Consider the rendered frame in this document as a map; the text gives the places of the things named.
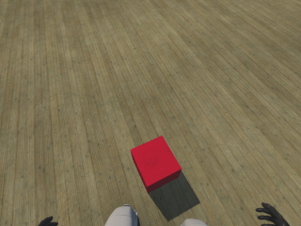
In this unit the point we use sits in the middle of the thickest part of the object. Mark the left robot hand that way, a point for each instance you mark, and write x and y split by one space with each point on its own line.
47 222

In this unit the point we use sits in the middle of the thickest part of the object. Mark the right robot hand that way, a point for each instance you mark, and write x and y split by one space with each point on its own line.
274 217

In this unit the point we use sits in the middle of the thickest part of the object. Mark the carton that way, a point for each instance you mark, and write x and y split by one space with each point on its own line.
155 163

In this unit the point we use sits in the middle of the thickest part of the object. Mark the left robot thigh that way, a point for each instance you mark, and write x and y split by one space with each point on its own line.
123 216

